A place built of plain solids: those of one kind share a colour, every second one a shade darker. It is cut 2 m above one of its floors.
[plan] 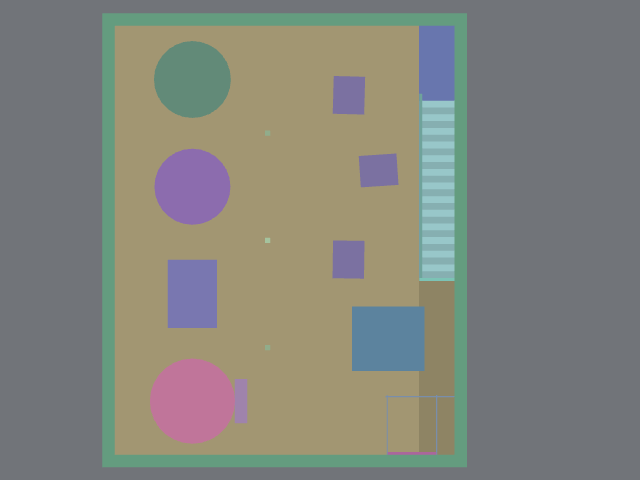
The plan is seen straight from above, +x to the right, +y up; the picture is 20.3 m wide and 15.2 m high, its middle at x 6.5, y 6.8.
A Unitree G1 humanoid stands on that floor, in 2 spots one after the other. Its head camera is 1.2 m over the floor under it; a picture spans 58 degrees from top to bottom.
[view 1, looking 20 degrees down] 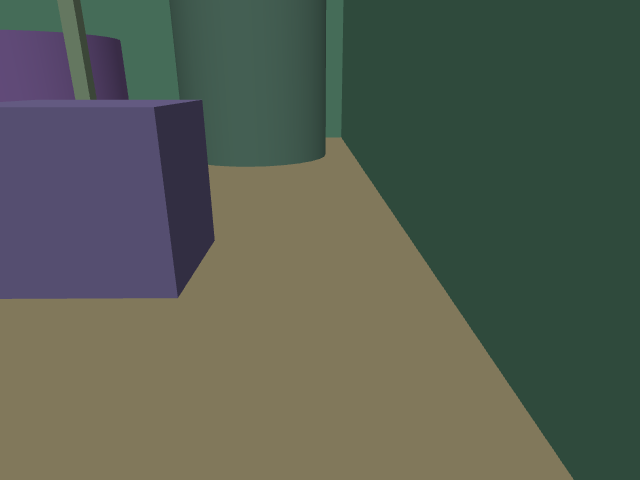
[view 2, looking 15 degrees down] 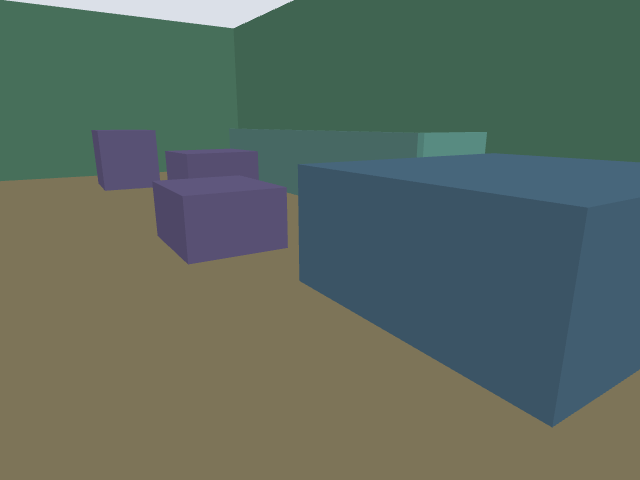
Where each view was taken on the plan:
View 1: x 10.25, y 12.73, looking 178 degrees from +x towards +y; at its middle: upper_floor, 3.51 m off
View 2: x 5.89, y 1.90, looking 57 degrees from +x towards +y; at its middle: cooler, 3.08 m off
